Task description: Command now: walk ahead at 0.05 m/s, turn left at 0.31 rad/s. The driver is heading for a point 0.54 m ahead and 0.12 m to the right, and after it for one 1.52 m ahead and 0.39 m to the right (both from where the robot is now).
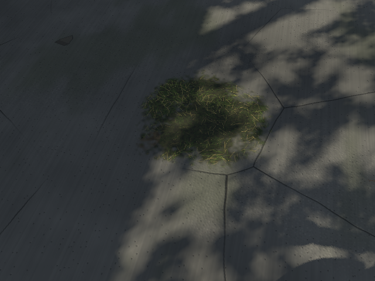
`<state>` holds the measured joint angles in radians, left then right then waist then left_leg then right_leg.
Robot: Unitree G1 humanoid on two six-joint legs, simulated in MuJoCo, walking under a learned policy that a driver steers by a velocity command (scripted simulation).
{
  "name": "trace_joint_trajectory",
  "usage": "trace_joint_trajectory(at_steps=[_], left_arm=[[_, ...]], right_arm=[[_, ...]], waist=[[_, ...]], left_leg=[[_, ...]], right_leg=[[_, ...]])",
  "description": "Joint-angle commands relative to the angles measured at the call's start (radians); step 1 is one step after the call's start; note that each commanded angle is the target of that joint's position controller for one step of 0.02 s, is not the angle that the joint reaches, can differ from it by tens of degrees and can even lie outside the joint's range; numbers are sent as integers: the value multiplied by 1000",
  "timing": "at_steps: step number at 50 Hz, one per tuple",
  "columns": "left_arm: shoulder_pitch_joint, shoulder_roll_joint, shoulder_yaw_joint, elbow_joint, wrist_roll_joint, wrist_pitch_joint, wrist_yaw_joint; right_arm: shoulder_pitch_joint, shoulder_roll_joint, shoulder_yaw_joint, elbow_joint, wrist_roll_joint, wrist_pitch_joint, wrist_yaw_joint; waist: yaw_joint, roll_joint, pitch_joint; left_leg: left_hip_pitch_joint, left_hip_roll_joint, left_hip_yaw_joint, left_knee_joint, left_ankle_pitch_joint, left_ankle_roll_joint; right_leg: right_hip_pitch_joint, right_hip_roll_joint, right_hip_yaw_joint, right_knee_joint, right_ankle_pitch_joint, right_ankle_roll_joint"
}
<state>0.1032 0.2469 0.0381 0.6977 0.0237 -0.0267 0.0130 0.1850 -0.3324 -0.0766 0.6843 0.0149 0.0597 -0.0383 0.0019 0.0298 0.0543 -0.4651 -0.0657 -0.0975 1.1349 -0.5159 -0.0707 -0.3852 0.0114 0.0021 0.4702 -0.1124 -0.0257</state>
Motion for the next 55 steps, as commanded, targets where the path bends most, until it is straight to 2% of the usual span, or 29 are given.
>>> trace_joint_trajectory(at_steps=[1,5,8,9,10,11,12,13,15,19,22,23,24,25,26,27,28,30,33,39,42,43,44,45,46,47,49,52,55], left_arm=[[-31,137,33,-49,0,4,4],[-1,153,36,-17,-15,12,-2],[20,124,17,16,-34,13,-17],[46,115,11,25,-27,5,-26],[67,96,7,13,-15,-5,-36],[24,108,12,2,-20,-5,-30],[-7,145,24,3,-22,0,-25],[-8,147,31,6,-25,6,-19],[34,149,40,11,-26,21,-14],[47,114,42,-8,-42,30,-33],[86,131,53,-3,-39,38,-43],[99,208,75,-15,-34,39,-33],[146,304,98,-16,-19,36,-35],[200,249,77,-15,-4,19,-37],[192,235,73,-13,-11,4,-32],[173,231,76,-14,-34,-2,-24],[146,216,70,-17,-53,-1,-14],[128,198,59,-29,-46,9,5],[136,213,66,-41,-37,9,21],[147,239,78,-57,-48,14,8],[120,206,67,-69,-50,20,3],[113,170,56,-75,-46,17,2],[107,94,34,-85,-40,13,0],[106,61,24,-135,-54,0,1],[109,138,40,-143,-63,-10,0],[108,188,55,-123,-57,-9,-3],[116,178,62,-96,-40,-8,-10],[81,115,47,-112,-34,-11,-18],[44,66,26,-124,-26,-9,-26]], right_arm=[[85,-30,-7,-44,-5,-3,-2],[47,-23,6,-40,-14,-13,10],[90,-17,6,-1,-28,-15,20],[89,-68,-2,-13,-42,-17,16],[57,-154,-20,-24,-50,-14,7],[38,-116,-17,-9,-50,-17,10],[-10,-87,-10,-26,-49,-26,11],[-13,-101,-18,-24,-46,-33,6],[-18,-107,-25,-28,-31,-48,-5],[-20,-105,-31,-34,-11,-46,-25],[-14,-110,-40,-23,4,-32,-27],[25,-81,-37,-23,-13,-36,-23],[-54,-29,-16,-84,-36,-39,-27],[-99,-36,-17,-86,-34,-43,-27],[-74,-55,-23,-78,-19,-47,-18],[-62,-60,-28,-62,-12,-55,-11],[-80,-74,-33,-65,-13,-63,-8],[-114,-61,-31,-70,-11,-81,3],[-124,-37,-24,-65,-9,-115,20],[-133,-41,-21,-68,8,-155,45],[-48,-49,-31,-43,13,-172,45],[19,-67,-40,-27,12,-174,38],[144,-116,-51,-7,-3,-175,27],[211,-200,-64,7,-38,-170,31],[160,-188,-65,6,-35,-171,37],[117,-116,-46,-7,-14,-171,33],[71,-62,-25,-12,-17,-165,29],[68,-60,-16,4,-33,-165,26],[59,-82,-19,26,-20,-147,21]], waist=[[-25,-178,-148],[9,-201,-187],[-31,-168,-140],[-23,-111,-138],[27,69,-120],[14,163,-110],[7,142,-51],[1,159,-29],[0,187,-26],[-11,136,-68],[8,83,-95],[-14,-96,-120],[21,-347,-117],[71,-248,-177],[52,-163,-192],[37,-96,-184],[34,-85,-141],[36,-144,-87],[39,-154,-82],[43,-178,-66],[-23,-155,-67],[-58,-133,-81],[-101,-17,-137],[-84,180,-128],[-51,199,-44],[-49,151,11],[-33,92,21],[-25,85,10],[-23,86,-37]], left_leg=[[34,42,36,-139,32,-16],[165,71,55,-411,118,7],[375,53,78,-739,335,63],[456,141,-7,-744,385,101],[401,258,-104,-742,378,167],[229,286,-129,-801,189,216],[189,261,-112,-829,112,201],[199,256,-102,-823,130,186],[219,310,-109,-791,330,210],[325,384,-99,-695,725,257],[277,313,15,-577,639,174],[175,217,119,-390,434,93],[-86,37,169,-169,-8,3],[-154,38,24,23,-200,2],[-188,61,-5,88,-149,15],[-221,84,-7,61,-67,27],[-259,110,-10,-15,21,34],[-211,101,12,-132,129,30],[-120,70,32,-326,197,15],[71,29,45,-566,243,22],[278,32,55,-699,333,51],[396,76,30,-726,316,71],[560,247,-148,-780,170,125],[617,438,-522,-920,-162,241],[540,496,-631,-960,-308,299],[511,446,-524,-955,-261,281],[454,352,-313,-953,14,230],[371,292,-86,-946,542,237],[332,256,56,-909,805,240]], right_leg=[[150,-205,191,-164,195,-192],[175,-228,203,-149,150,-210],[43,-167,191,-136,-85,-127],[-35,-141,178,-108,-164,-63],[-68,-49,87,-30,-244,-2],[32,-17,21,25,-235,33],[34,-5,14,79,-187,43],[-1,8,-3,125,-168,39],[-37,-5,-2,228,-222,31],[-86,-29,-30,286,-342,12],[78,-2,-36,48,-51,-19],[187,-103,162,-39,238,-74],[299,-308,509,-110,441,-268],[375,-364,568,-125,480,-346],[395,-335,504,-119,328,-323],[395,-283,468,-136,56,-275],[378,-263,465,-173,-180,-241],[306,-208,453,-250,-379,-216],[272,-170,402,-261,-313,-210],[139,-153,455,-228,-374,-208],[30,-106,474,-155,-441,-160],[-49,-71,446,-77,-467,-124],[-182,2,340,177,-526,-65],[-398,104,188,440,-535,-34],[-501,3,172,589,-465,-20],[-527,-28,161,645,-380,-9],[-476,-50,146,663,-247,14],[-375,-44,107,602,-134,55],[-238,-47,41,399,-49,82]])
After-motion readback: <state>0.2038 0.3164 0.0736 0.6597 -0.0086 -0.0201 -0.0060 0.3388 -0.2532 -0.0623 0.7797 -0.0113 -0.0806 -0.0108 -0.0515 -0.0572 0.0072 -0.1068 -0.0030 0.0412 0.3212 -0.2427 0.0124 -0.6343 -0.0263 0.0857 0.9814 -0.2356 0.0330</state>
